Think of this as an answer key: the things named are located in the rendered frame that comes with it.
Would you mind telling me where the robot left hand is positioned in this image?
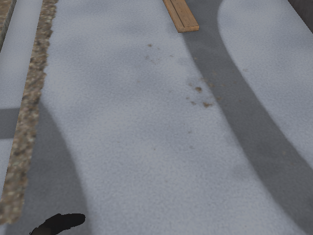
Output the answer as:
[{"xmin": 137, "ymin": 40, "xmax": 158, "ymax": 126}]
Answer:
[{"xmin": 29, "ymin": 213, "xmax": 85, "ymax": 235}]

